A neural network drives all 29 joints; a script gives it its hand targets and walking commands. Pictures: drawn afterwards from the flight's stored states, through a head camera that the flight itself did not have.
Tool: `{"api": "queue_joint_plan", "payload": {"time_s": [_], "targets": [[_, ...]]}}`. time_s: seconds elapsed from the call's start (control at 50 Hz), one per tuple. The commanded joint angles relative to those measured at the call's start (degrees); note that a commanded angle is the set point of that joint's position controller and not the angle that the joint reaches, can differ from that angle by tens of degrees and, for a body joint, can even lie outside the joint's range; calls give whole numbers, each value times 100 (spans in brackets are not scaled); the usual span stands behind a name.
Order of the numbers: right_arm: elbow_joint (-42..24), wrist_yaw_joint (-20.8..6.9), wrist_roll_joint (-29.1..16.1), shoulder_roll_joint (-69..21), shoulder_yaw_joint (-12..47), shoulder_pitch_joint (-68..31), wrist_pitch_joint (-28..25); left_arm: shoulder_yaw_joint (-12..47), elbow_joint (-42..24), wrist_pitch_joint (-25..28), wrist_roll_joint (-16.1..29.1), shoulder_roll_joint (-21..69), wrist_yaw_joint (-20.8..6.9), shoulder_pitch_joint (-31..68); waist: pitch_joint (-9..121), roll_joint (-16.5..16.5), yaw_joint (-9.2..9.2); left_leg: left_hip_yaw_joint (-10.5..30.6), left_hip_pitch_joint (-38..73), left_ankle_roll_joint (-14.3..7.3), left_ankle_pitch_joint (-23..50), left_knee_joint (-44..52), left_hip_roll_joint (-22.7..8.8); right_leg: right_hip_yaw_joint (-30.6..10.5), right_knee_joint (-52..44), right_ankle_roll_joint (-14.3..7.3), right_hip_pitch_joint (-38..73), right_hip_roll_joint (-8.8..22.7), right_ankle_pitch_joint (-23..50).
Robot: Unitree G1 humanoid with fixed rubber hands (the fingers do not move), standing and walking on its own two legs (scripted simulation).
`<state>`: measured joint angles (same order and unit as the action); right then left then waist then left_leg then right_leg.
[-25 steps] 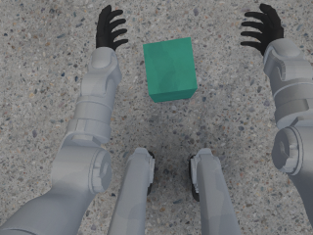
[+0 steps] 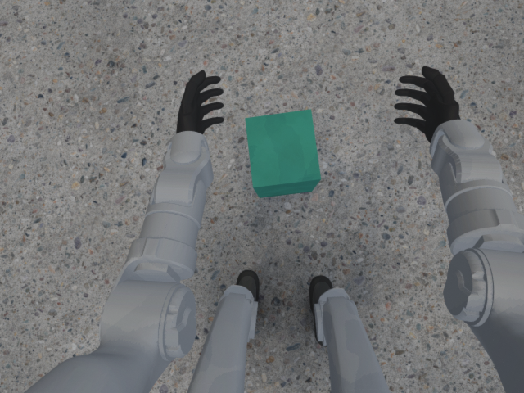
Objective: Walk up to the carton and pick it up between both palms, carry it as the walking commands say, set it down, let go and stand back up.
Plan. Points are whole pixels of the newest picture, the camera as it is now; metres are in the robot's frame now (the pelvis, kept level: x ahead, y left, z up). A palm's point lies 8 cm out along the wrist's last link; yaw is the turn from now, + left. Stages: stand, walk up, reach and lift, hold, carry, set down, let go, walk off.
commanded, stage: let go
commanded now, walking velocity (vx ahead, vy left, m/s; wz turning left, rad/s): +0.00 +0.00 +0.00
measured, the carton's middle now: (282, 159) +0.53 +0.00 -0.56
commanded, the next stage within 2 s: stand in 1.12 s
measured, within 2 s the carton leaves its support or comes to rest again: neither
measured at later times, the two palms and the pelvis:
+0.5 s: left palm (82, 269) +0.28 +0.23 +0.00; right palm (507, 258) +0.30 -0.23 +0.00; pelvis +0.05 +0.01 +0.07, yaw +0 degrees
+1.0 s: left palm (45, 358) +0.20 +0.24 +0.03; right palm out of the picture +0.22 -0.23 +0.03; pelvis +0.05 +0.00 +0.09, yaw +0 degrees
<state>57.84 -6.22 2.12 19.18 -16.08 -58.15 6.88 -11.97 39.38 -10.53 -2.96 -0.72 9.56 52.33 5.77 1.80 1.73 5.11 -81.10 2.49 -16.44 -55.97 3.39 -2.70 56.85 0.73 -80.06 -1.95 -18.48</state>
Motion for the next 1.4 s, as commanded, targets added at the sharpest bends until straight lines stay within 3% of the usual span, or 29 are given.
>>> {"api": "queue_joint_plan", "payload": {"time_s": [0.0, 0.02, 0.06, 0.08, 0.1, 0.16, 0.18, 0.26, 0.28, 0.3, 0.32, 0.38, 0.44, 0.58, 0.7, 0.82, 0.84, 0.86, 0.88, 0.92, 0.98, 1.0, 1.02, 1.08, 1.1, 1.14, 1.18, 1.22, 1.38], "targets": [[-1298, 155, 932, 203, -418, 402, -286, -253, -484, 183, -622, 117, -178, -831, 5199, -607, -328, -635, 4343, 240, 2630, 639, 202, 256, -1006, 1, 3959, -209, 2835], [-2047, 237, 1092, 393, -514, 988, -407, -136, -806, 306, -702, -131, -168, -1296, 6268, -648, -332, -417, 4540, 272, 3576, 506, 201, 182, -735, 15, 5037, -189, 4233], [-2283, 286, 933, 538, -390, 1564, -396, 24, -1650, 380, -600, -357, -255, -1306, 6057, -160, -288, -427, 5740, 193, 4039, 511, 172, 184, -1029, 16, 4098, -191, 3660], [-2518, 226, 807, 89, 91, 1513, -388, 89, -1500, 442, -506, -372, -330, -1590, 5930, -736, -102, -409, 5336, 193, 3996, 512, 168, 194, -947, 51, 4310, -243, 3901], [-2819, 224, 704, 239, 138, 1955, -405, 306, -2537, 538, -412, -447, -371, -1352, 5898, -609, -308, -350, 5064, 253, 4176, 789, 152, 93, -1081, -26, 4932, -215, 4465], [-3269, 148, 508, 304, 377, 2992, -444, 616, -2725, 630, -290, -583, -483, -2691, 5739, 60, -98, -298, 6262, 190, 4027, 1079, 66, 116, -1372, -50, 4869, -231, 3719], [-2963, 154, 313, 186, 547, 2993, -451, 774, -2169, 642, -89, -577, -590, -2494, 4691, -231, -288, -296, 5752, 116, 3406, 1088, -8, 58, -1459, -39, 4404, -164, 3192], [-3164, 56, -89, 197, 795, 3476, -535, 777, -1597, 632, 206, -447, -874, -3593, 3249, -264, -113, -372, 5279, 70, 3127, 1582, -104, 63, -1873, -86, 4526, -111, 2759], [-2906, 146, 99, 188, 646, 3924, -542, 715, -1242, 636, 193, -701, -930, -3760, 2685, -666, -388, -345, 5096, 66, 2258, 1655, -189, 81, -2020, 4, 4540, -92, 2238], [-2763, 108, 83, -94, 852, 4820, -547, 857, -1416, 702, 13, -884, -911, -4769, 2752, -189, -83, -372, 5538, 103, 1994, 2111, -141, 182, -2166, -63, 5224, -96, 2075], [-2812, 105, -24, -81, 998, 4671, -519, 733, -1114, 686, 95, -939, -931, -4620, 2235, -614, -157, -482, 5187, 108, 1674, 2055, -109, 173, -2248, 5, 5275, -59, 1801], [-3258, 98, -241, -114, 1020, 5420, -703, 939, -1852, 914, 231, -920, -978, -5111, 2660, -472, -198, -334, 6327, -37, 2793, 2236, -111, 174, -2287, -47, 5727, -187, 2718], [-3261, 137, -316, -246, 1146, 5954, -688, 936, -2149, 921, 247, -904, -1024, -5642, 1885, 89, -89, -323, 6917, 109, 2542, 2523, -161, 164, -2673, -165, 5780, -153, 1998], [-3802, 174, -191, -236, 1230, 6812, -585, 997, -2478, 931, 358, -1124, -1144, -6540, 651, -78, -287, -216, 7447, 64, 2294, 3275, -206, 321, -3281, -137, 6684, -223, 1769], [-3852, 10, -144, 33, 1298, 7019, -84, 983, -2260, 460, 188, -1533, -1342, -6256, -1184, 104, -288, -199, 6658, -53, -532, 4041, -452, 558, -3415, -82, 7512, -184, 279], [-4249, -25, -120, -93, 1192, 6501, 14, 1004, -2541, 323, 167, -1589, -1407, -6074, -834, -186, 11, -362, 7246, 44, -3, 3784, -217, 568, -3473, -86, 7569, -147, 318], [-3907, -7, -108, -151, 1320, 6912, 94, 1135, -2482, 251, 226, -1502, -1416, -6040, -1161, -95, -319, -432, 7411, -32, -426, 3760, -290, 503, -3587, -109, 7347, -36, 21], [-4101, -16, -196, -155, 1310, 6754, 98, 1056, -2389, 249, 200, -1547, -1424, -6274, -1084, -178, -61, -462, 7450, -61, -72, 3654, -105, 534, -3589, -124, 7302, -64, 126], [-4031, 37, 1, -62, 1042, 6740, 81, 969, -2560, 278, 94, -1739, -1475, -5952, -962, -105, -198, -458, 7516, -39, 111, 3659, -185, 511, -3553, -99, 7427, -66, 495], [-4088, 69, -13, -147, 1113, 6676, 149, 1023, -2499, 251, 193, -1729, -1431, -5845, -1134, -814, -150, -446, 7598, -134, 132, 3613, -190, 494, -3508, 3, 7191, -110, 385], [-4049, 80, -212, -199, 1252, 6516, 105, 1090, -2648, 126, 97, -1655, -1344, -6168, -1113, 45, 42, -402, 7623, -16, 122, 3552, -106, 568, -3387, -55, 7274, -69, 398], [-4099, 111, -115, -204, 1223, 6544, 58, 1062, -2530, 36, 76, -1667, -1285, -6067, -1089, -455, -190, -293, 7827, -86, -67, 3518, -248, 580, -3363, -16, 7127, -57, 303], [-4058, 127, -188, -7, 1146, 6643, 42, 1144, -2856, -24, 21, -1733, -1256, -5980, -779, 98, -127, -367, 7624, 15, 72, 3621, -205, 564, -3322, -50, 7475, -145, 600], [-3471, 241, -264, -141, 1234, 6900, -13, 1064, -2863, -214, 137, -1732, -1176, -5747, -695, -7, -216, -452, 7554, -7, 590, 3428, -108, 449, -3411, 18, 7571, -87, 1121], [-3040, 538, 11, 333, 1075, 6730, -259, 628, -1412, 306, 159, -2332, -938, -6073, -652, -400, -6, 0, 6704, -108, 1555, 2874, -450, 44, -2922, 53, 7040, 290, 1336], [-2950, 614, 113, 427, 1028, 6818, -397, 733, -1093, 511, 75, -2164, -867, -6383, -513, -128, -126, 10, 6782, -193, 571, 2902, -437, -118, -2929, 14, 6918, 303, 1215], [-2827, 617, 77, 466, 1037, 6835, -479, 614, -1107, 693, 26, -2430, -829, -6214, -733, -668, -81, 304, 6823, -246, -220, 3164, -521, -78, -2959, -24, 6461, 285, 92], [-2688, 718, 157, 766, 931, 6738, -492, 663, -1026, 725, -22, -2203, -872, -6283, -871, 232, -159, 429, 6429, -319, -724, 3337, -543, -143, -2949, -55, 6669, 286, 52], [-2407, 652, 42, 712, 985, 6794, -623, 669, -761, 924, 5, -2532, -853, -6454, -1013, -332, -93, 547, 6503, -333, -525, 3353, -517, -234, -3183, -105, 6541, 332, -199]]}}
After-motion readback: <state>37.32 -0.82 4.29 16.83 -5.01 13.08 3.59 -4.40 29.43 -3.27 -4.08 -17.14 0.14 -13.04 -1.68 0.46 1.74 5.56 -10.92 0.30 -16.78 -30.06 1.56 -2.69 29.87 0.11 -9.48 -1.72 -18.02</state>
